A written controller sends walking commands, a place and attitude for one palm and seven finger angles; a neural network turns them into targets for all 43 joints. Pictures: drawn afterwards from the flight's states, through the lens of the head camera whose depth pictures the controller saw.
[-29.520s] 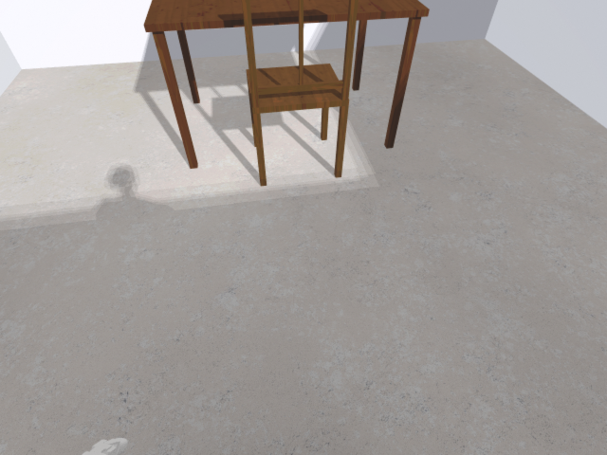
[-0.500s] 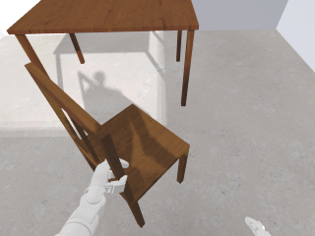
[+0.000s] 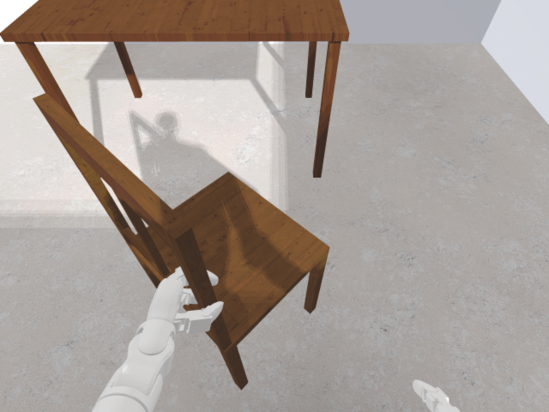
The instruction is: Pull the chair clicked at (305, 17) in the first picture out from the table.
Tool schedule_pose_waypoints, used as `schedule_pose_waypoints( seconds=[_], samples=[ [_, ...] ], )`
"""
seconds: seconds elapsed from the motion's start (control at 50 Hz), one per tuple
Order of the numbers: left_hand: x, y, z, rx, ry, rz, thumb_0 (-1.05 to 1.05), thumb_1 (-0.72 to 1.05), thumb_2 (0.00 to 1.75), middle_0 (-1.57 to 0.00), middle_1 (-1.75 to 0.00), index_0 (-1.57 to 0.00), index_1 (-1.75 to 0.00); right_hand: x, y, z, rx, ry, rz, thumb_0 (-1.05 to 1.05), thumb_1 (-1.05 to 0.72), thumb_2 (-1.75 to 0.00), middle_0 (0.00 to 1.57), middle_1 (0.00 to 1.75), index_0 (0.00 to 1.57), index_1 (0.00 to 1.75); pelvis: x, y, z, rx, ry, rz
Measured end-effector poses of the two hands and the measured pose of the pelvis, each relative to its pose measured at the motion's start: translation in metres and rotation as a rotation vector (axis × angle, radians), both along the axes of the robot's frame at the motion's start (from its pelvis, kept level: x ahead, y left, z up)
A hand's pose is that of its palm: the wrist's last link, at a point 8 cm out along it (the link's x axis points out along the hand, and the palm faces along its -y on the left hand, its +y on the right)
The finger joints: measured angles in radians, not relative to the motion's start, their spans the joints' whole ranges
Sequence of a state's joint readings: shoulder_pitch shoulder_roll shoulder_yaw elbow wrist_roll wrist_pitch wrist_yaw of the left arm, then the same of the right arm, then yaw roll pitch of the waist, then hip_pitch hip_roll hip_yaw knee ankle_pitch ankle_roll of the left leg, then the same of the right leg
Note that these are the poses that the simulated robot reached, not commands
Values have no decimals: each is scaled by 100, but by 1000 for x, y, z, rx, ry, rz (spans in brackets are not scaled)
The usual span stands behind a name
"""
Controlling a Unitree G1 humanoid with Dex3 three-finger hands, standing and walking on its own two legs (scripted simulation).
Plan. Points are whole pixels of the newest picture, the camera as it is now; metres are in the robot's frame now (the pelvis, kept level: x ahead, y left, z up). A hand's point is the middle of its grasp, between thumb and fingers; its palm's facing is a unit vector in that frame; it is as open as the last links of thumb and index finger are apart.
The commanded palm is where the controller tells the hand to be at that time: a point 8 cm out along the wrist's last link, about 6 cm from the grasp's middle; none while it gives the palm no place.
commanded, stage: open the thumb and straighten the fingers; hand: left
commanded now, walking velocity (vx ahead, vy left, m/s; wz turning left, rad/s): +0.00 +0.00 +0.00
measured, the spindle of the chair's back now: (143, 234) +0.46 +0.26 -0.08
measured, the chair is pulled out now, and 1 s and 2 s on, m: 0.67 0.67 0.67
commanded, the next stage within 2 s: draw the fingers out of the gap in 0.56 s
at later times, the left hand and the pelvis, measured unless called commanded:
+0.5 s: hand (192, 307) +0.30 +0.14 -0.06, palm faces -0.10 -0.96 -0.26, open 16.6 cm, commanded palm +0.28 +0.19 -0.03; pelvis +0.01 +0.01 -0.02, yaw +1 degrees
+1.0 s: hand (180, 348) +0.23 +0.15 -0.06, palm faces -0.10 -0.97 -0.24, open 17.5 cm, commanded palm +0.22 +0.19 -0.04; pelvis +0.01 +0.01 -0.02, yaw +2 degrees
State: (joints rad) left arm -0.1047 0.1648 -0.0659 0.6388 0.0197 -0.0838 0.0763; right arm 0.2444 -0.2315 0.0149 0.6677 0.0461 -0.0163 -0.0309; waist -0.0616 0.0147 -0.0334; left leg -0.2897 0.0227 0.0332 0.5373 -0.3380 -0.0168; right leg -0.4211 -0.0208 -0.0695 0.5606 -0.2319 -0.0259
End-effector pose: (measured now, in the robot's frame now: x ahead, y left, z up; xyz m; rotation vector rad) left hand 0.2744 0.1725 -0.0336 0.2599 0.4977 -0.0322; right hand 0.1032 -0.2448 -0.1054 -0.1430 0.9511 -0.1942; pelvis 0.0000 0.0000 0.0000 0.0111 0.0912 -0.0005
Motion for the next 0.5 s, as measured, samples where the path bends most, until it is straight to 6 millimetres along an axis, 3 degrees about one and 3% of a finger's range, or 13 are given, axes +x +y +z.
schedule_pose_waypoints(
  seconds=[0.12, 0.24, 0.34, 0.5],
  samples=[
    [5, 8, 2, 26, 0, -7, 2, 0, 47, -32, -131, -49, -138, 2, -7, -7, -12, -15, 18, 1, -91, -90, 20, 30, 20, 30, -2, 5, -7, 0, 37, 5],
    [6, 15, 2, 15, 23, 2, 0, -34, 30, -34, -113, -40, -116, 9, -3, -13, -5, -42, 25, 1, -91, -90, 20, 30, 20, 30, 0, 8, -12, 1, 55, 9],
    [7, 10, -2, 0, 34, -13, -1, -46, 23, -28, -85, -30, -87, 18, 5, -15, 2, -64, 45, 1, -91, -90, 20, 30, 20, 30, 3, 9, -15, 1, 65, 14],
    [8, 18, -2, 24, 25, -2, -1, -52, 20, -12, -34, -12, -34, 28, 12, -16, 9, -84, 65, 1, -91, -90, 20, 30, 20, 30, 8, 9, -19, -1, 78, 19]
  ],
)
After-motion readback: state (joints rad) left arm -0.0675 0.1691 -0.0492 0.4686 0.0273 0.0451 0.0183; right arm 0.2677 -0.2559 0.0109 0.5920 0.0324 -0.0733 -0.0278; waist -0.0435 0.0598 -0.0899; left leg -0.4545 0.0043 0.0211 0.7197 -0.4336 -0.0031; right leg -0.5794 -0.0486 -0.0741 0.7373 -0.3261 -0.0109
